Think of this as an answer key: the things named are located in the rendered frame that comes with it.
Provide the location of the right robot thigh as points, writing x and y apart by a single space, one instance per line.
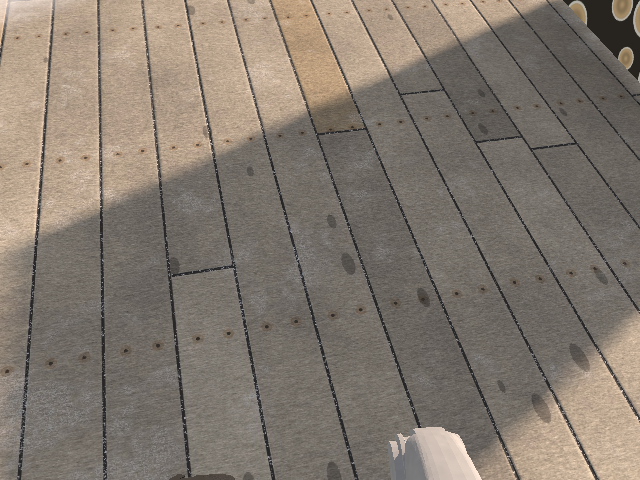
430 453

